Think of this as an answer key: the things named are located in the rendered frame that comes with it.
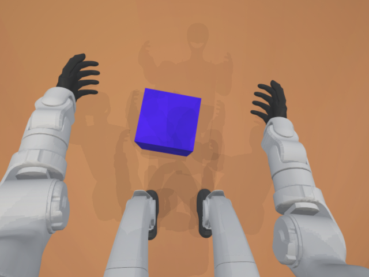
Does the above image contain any left robot thigh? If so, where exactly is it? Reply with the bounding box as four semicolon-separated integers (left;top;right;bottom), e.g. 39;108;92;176
103;196;156;277

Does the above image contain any robot right foot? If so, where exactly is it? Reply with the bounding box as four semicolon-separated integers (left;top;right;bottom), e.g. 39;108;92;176
197;189;212;238

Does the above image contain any carton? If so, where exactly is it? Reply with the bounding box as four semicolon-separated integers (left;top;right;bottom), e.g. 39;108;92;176
134;88;201;156

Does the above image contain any left robot forearm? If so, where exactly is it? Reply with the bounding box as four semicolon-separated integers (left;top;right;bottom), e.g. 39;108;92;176
0;87;76;186

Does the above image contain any right robot hand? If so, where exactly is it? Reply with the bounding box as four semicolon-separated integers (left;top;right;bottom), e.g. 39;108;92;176
250;80;287;124

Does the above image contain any left robot upper arm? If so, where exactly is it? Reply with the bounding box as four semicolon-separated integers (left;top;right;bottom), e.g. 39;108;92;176
0;178;70;277

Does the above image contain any right robot forearm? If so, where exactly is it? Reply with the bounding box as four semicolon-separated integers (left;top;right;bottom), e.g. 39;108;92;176
261;117;347;259

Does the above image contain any right robot upper arm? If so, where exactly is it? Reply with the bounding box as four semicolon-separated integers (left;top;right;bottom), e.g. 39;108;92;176
272;214;369;277

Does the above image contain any left robot hand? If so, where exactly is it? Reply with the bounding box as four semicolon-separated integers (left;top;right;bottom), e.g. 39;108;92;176
56;54;100;101

